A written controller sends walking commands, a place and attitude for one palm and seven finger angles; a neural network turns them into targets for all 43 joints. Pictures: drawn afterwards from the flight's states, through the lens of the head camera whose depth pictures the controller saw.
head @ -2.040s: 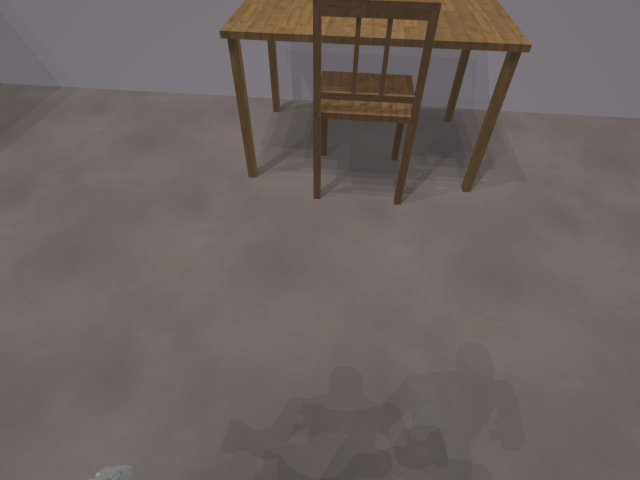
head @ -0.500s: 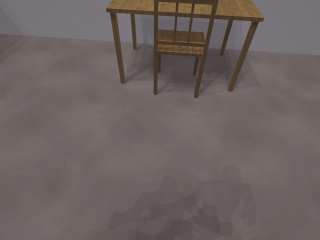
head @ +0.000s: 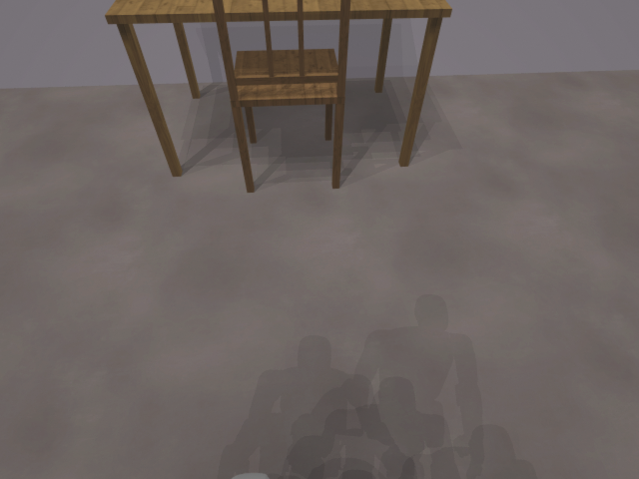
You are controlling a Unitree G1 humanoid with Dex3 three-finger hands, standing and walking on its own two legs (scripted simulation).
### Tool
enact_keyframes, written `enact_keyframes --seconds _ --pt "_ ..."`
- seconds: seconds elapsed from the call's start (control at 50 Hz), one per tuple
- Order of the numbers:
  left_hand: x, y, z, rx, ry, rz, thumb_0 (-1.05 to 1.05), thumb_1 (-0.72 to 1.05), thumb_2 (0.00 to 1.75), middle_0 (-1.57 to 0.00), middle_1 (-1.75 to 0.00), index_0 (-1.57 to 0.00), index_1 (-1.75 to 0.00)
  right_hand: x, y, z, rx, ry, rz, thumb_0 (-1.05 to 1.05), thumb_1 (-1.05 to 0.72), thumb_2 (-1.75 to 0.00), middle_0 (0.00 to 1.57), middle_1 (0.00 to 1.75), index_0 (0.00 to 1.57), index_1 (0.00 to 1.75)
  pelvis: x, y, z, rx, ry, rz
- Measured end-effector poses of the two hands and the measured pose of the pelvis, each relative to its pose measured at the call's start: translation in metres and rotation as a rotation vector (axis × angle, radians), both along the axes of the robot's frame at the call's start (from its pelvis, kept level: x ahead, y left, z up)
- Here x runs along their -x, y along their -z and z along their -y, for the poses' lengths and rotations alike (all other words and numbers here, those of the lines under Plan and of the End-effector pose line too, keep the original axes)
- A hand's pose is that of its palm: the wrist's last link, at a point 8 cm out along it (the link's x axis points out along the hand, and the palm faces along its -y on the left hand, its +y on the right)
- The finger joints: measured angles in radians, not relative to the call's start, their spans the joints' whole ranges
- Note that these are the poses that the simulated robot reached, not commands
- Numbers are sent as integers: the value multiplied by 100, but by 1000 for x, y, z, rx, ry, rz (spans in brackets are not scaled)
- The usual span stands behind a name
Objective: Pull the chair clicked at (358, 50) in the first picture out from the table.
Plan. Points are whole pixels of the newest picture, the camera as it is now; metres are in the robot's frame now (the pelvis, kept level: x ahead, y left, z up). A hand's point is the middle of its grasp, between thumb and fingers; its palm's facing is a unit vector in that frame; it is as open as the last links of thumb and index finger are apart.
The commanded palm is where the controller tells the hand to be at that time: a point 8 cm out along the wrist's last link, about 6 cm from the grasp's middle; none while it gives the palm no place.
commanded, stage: walk to a spot facing it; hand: left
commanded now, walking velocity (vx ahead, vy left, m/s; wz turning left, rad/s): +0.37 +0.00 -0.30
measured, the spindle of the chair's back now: (268, 36) +1.39 +0.31 -0.07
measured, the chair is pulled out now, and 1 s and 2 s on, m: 0.00 0.00 0.00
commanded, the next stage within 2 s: turn to face it in 1.38 s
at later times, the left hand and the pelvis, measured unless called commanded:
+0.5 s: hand (182, 385) +0.27 +0.26 -0.17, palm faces -0.13 -0.98 -0.16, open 7.4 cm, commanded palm none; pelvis +0.23 +0.07 +0.01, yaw -11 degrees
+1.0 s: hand (300, 242) +0.60 +0.10 -0.17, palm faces -0.39 -0.91 -0.14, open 7.4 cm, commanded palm none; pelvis +0.44 -0.01 -0.01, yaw -22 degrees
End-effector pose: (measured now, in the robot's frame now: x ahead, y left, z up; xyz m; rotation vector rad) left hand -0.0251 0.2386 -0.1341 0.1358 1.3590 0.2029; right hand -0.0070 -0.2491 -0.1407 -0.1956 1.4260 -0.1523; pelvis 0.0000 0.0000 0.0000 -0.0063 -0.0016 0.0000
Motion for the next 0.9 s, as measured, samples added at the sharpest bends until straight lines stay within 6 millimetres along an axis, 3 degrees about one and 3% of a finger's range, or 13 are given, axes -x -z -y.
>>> enact_keyframes --seconds 0.16,0.28,0.34,0.4,0.48,0.54,0.62,0.76,0.9 --pt "-39 -8 7 55 62 -126 1 91 89 -20 -30 -20 -30 -134 -23 -21 -21 32 249 1 -91 -90 20 30 20 30 -64 -13 -14 2 73 -23" --pt "-94 13 -19 70 52 -157 1 91 89 -21 -30 -21 -30 -235 -22 -56 -24 -8 353 1 -91 -90 20 30 20 30 -129 1 -39 23 95 -18" --pt "-134 30 -40 75 70 -168 1 91 89 -20 -30 -20 -30 -267 -18 -71 3 4 394 1 -91 -90 20 30 20 30 -161 13 -54 20 121 -2" --pt "-191 27 -56 66 125 -122 1 91 89 -20 -30 -20 -30 -267 -25 -81 15 66 374 1 -91 -90 20 30 20 30 -186 5 -63 22 161 13" --pt "-279 12 -68 57 192 -4 1 91 89 -20 -30 -20 -30 -248 -36 -83 65 181 305 -1 -94 -90 20 30 21 30 -217 -10 -72 25 188 17" --pt "-337 3 -69 55 225 73 1 92 89 -20 -30 -20 -30 -231 -40 -83 86 226 220 -2 -95 -90 20 30 21 30 -241 -17 -77 22 208 11" --pt "-398 -4 -61 65 268 121 1 92 90 -20 -30 -20 -30 -209 -39 -95 76 297 101 -1 -94 -90 20 30 20 30 -273 -20 -77 14 235 6" --pt "-482 -3 -22 94 377 102 1 92 90 -20 -30 -20 -30 -191 -33 -131 -2 430 -66 0 -92 -90 20 30 20 30 -329 -18 -63 13 290 5" --pt "-580 6 48 122 510 131 1 91 90 -20 -30 -20 -30 -198 -25 -154 -104 559 -221 1 -91 -90 20 30 20 30 -390 -4 -28 21 344 -3"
